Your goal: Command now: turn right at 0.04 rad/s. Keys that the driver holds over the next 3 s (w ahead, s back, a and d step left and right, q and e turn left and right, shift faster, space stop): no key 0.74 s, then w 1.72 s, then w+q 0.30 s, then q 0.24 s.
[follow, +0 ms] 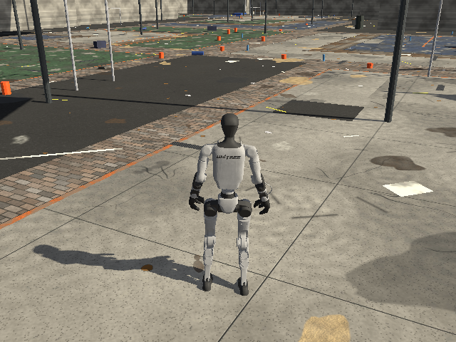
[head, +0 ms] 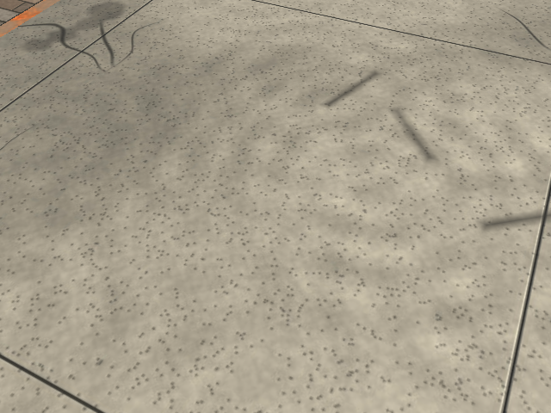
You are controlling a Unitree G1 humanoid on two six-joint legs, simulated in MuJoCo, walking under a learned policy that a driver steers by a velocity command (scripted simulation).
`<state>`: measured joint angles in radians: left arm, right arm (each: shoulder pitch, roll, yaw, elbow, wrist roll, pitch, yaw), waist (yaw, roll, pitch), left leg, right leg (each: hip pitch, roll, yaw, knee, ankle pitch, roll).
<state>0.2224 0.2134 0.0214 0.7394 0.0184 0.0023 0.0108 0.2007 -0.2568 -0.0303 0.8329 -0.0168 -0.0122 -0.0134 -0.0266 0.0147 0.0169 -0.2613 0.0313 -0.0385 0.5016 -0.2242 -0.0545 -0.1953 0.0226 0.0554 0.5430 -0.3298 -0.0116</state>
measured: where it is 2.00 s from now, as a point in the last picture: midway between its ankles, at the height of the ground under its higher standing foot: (273, 391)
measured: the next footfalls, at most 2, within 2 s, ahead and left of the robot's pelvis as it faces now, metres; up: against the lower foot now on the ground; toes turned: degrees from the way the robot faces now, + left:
right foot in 1.48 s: +0.47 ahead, -0.08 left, +0.00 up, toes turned -1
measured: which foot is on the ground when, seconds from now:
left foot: down 0.00-1.00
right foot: down 0.00-1.00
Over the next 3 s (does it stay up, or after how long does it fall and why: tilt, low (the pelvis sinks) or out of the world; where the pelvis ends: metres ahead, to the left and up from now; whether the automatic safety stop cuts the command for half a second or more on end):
stays up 1.11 0.05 0.00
